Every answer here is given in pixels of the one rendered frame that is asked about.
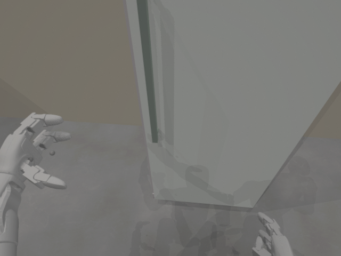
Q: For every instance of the left robot forearm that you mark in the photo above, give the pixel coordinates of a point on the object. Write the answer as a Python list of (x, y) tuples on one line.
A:
[(11, 188)]

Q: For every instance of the handle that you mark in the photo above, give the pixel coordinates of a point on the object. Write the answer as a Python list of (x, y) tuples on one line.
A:
[(142, 8)]

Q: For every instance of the fridge door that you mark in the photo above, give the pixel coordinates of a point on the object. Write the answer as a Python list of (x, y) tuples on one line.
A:
[(237, 84)]

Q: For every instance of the robot right hand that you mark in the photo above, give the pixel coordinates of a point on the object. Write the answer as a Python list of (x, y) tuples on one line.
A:
[(276, 243)]

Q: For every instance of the robot left hand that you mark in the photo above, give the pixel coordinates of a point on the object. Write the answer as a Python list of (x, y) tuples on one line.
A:
[(17, 148)]

